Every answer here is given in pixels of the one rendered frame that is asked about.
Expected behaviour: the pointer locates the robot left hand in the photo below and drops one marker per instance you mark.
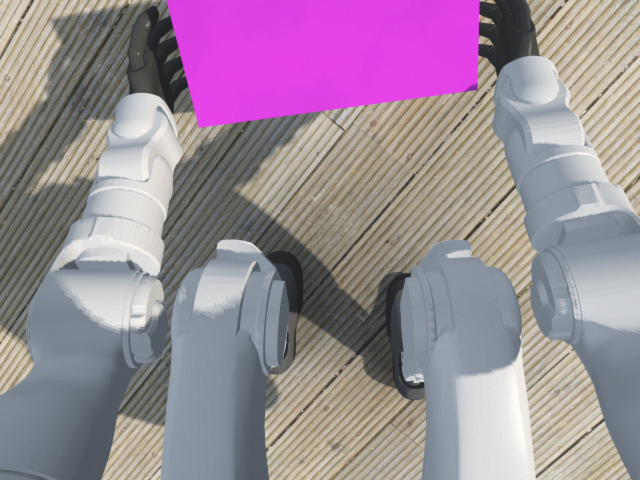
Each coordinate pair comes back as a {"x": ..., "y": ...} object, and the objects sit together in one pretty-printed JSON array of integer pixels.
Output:
[{"x": 146, "y": 71}]

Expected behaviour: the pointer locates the robot left foot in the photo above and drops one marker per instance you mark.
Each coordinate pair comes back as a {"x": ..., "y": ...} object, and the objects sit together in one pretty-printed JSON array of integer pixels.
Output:
[{"x": 290, "y": 271}]

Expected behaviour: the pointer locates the robot right forearm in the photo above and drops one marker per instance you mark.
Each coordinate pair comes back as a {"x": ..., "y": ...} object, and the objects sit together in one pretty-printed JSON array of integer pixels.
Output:
[{"x": 564, "y": 189}]

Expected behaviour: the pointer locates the robot left forearm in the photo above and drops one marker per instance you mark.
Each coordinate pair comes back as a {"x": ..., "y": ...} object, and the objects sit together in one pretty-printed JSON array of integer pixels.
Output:
[{"x": 127, "y": 205}]

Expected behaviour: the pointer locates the robot left upper arm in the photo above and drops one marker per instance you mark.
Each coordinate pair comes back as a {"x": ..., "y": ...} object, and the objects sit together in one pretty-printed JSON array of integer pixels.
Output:
[{"x": 90, "y": 330}]

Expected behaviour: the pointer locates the carton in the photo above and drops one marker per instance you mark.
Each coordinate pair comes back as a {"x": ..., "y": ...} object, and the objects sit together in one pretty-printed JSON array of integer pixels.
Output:
[{"x": 248, "y": 60}]

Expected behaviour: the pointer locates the robot left thigh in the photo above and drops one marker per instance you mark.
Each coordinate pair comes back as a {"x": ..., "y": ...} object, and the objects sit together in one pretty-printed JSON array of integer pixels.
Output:
[{"x": 215, "y": 413}]

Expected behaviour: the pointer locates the robot right upper arm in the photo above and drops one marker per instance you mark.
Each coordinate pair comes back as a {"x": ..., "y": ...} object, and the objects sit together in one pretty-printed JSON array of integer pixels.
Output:
[{"x": 588, "y": 295}]

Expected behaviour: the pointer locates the robot right hand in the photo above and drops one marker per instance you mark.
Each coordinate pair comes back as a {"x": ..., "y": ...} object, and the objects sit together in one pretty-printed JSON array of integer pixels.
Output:
[{"x": 513, "y": 33}]

